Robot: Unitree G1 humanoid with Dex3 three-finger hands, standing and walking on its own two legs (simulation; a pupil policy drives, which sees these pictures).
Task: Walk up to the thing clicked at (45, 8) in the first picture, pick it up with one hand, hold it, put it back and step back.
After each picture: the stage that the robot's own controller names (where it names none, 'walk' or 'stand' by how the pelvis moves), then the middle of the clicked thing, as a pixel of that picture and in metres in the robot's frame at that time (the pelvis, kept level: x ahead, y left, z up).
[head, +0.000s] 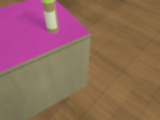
stand; (50, 12) +0.83 +0.22 -0.02
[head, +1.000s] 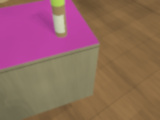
rise first; (59, 16) +0.77 +0.20 -0.01
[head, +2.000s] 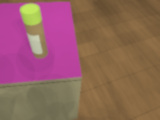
stand; (36, 34) +0.56 +0.24 +0.01
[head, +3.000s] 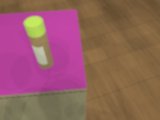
stand; (40, 45) +0.52 +0.22 +0.00
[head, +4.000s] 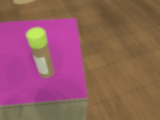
stand; (42, 55) +0.50 +0.21 -0.02
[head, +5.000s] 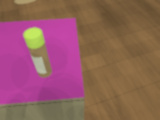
stand; (39, 55) +0.50 +0.22 -0.03
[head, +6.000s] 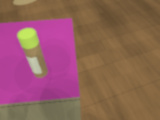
stand; (34, 55) +0.50 +0.25 -0.03
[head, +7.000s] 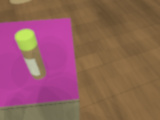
stand; (32, 57) +0.49 +0.25 -0.03
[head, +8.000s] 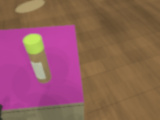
rise first; (39, 61) +0.49 +0.24 -0.02
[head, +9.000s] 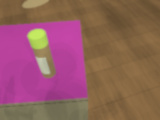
go down; (43, 56) +0.50 +0.23 -0.02
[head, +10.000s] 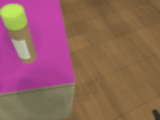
go down; (21, 38) +0.52 +0.21 +0.01
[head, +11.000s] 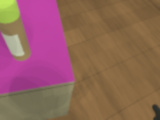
go down; (13, 32) +0.50 +0.22 +0.04
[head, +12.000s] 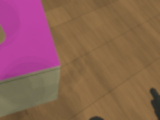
close in; out of the picture +0.52 +0.23 +0.08
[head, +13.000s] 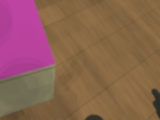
lift; out of the picture +0.56 +0.22 +0.09
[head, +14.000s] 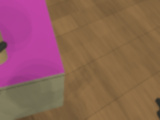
lift; out of the picture +0.49 +0.25 +0.08
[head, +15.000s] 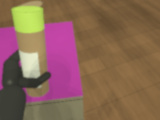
lift; (33, 55) +0.33 +0.16 +0.19
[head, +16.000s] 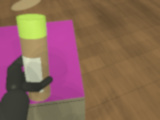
hold; (36, 60) +0.34 +0.16 +0.15
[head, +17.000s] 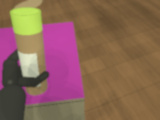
crouch; (32, 55) +0.34 +0.17 +0.17
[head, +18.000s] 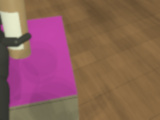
crouch; (14, 18) +0.47 +0.20 +0.20
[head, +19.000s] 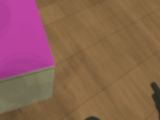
lower; out of the picture +0.55 +0.22 +0.08
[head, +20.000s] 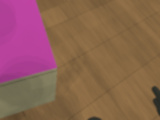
lower; out of the picture +0.54 +0.23 +0.08
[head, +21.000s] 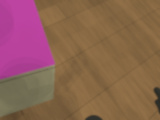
lower; out of the picture +0.55 +0.23 +0.09
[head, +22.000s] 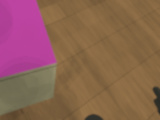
lower; out of the picture +0.55 +0.23 +0.09
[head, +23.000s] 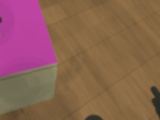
loosen; out of the picture +0.55 +0.22 +0.09
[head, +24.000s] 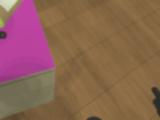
withdraw; out of the picture +0.66 +0.14 +0.01
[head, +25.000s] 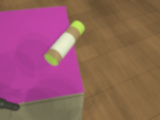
sink last; (66, 41) +0.60 +0.09 -0.06
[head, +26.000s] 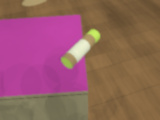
stand; (81, 47) +0.62 +0.07 -0.06
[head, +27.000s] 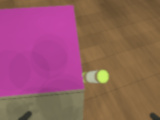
stand; (93, 76) +0.58 -0.03 -0.33
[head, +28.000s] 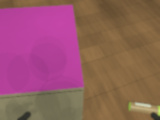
stand; (146, 108) +0.52 -0.47 -0.68
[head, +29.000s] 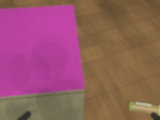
stand; (146, 108) +0.52 -0.47 -0.68
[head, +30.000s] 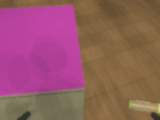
stand; (146, 106) +0.54 -0.48 -0.68
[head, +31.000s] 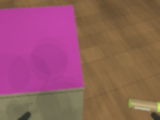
stand; (145, 105) +0.55 -0.48 -0.68
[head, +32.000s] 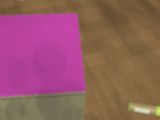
stand; (145, 108) +0.57 -0.49 -0.72
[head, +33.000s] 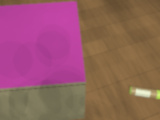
walk; (145, 92) +0.61 -0.49 -0.74
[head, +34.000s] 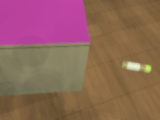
walk; (135, 66) +0.88 -0.52 -0.73
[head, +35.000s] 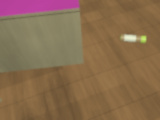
stand; (132, 38) +1.25 -0.41 -0.72
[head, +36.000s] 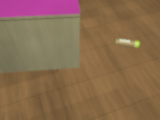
stand; (127, 43) +1.31 -0.45 -0.74
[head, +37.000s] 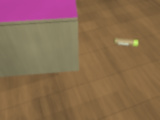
stand; (126, 42) +1.35 -0.47 -0.75
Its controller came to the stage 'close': yes
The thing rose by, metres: 0.22
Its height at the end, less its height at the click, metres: -0.72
